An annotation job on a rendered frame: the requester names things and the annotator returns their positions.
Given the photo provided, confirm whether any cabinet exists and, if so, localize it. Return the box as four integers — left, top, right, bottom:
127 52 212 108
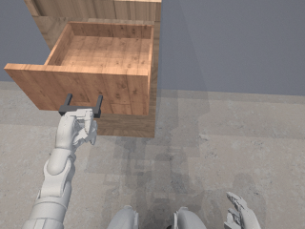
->
24 0 162 138

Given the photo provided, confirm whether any drawer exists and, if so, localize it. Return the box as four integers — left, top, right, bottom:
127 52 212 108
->
4 21 154 115

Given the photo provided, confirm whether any robot left thigh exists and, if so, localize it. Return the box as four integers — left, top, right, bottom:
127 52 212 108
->
107 209 139 229

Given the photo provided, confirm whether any left robot forearm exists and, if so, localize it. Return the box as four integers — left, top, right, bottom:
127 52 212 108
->
21 148 76 229

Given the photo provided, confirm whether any handle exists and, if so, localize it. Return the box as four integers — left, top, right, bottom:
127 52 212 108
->
58 94 103 118

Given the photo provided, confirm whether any left robot hand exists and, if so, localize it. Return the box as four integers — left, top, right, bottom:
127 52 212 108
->
54 109 98 153

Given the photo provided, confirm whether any left robot shin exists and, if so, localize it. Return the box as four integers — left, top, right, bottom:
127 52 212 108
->
123 205 132 209

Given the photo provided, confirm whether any right robot hand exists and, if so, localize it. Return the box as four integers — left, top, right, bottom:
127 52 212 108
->
224 192 261 229

